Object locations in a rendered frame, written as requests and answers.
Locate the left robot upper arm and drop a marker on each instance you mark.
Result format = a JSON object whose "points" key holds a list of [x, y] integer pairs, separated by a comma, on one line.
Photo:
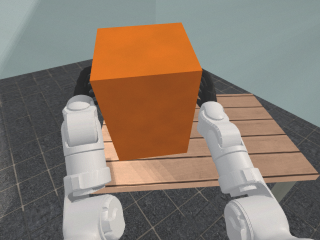
{"points": [[94, 218]]}

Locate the left robot hand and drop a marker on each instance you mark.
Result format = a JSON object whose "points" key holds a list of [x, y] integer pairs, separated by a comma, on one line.
{"points": [[82, 87]]}

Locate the left robot forearm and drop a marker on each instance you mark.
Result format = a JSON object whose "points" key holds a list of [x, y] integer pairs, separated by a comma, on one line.
{"points": [[83, 148]]}

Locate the carton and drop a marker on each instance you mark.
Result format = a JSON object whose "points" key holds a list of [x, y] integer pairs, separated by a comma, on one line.
{"points": [[146, 80]]}

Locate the right robot forearm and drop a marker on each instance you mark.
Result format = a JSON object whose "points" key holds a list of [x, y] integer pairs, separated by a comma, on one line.
{"points": [[237, 175]]}

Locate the table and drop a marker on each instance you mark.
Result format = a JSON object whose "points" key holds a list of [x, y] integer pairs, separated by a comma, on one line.
{"points": [[269, 148]]}

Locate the right robot hand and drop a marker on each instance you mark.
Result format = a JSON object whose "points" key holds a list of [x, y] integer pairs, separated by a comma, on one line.
{"points": [[207, 87]]}

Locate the right robot upper arm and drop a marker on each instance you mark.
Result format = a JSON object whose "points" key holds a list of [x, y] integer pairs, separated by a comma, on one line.
{"points": [[256, 217]]}

